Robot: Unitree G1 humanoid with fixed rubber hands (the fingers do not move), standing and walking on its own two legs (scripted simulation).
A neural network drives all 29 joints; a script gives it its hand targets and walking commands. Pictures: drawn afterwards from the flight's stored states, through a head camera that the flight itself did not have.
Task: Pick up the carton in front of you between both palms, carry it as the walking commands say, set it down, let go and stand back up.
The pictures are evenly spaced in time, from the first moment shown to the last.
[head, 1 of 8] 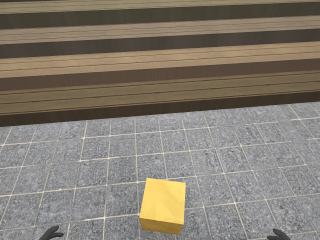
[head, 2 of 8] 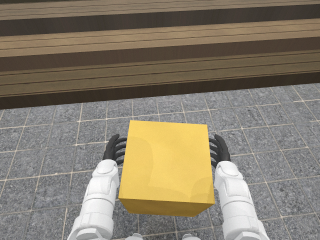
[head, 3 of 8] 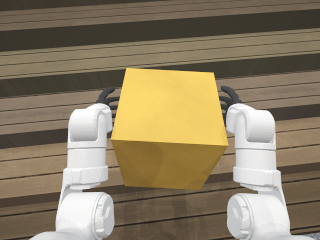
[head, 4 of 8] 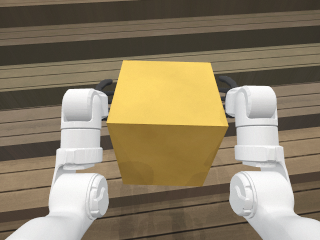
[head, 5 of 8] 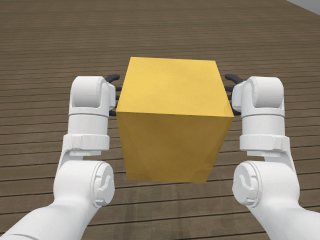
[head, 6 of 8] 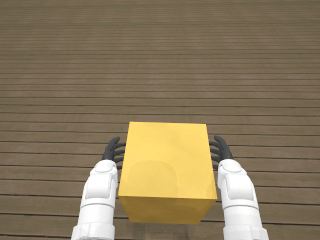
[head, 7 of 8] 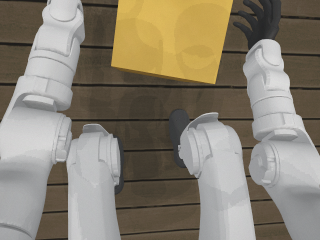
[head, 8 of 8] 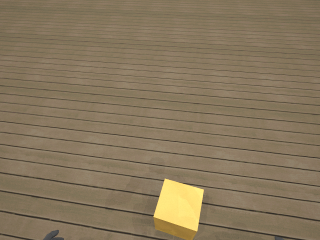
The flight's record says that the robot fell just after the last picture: no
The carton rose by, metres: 1.84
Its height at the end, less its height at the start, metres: +1.08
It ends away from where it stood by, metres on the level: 4.99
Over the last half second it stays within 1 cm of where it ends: yes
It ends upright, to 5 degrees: yes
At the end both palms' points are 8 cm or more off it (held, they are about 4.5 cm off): yes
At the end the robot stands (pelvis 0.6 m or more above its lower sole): yes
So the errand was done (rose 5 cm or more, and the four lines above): yes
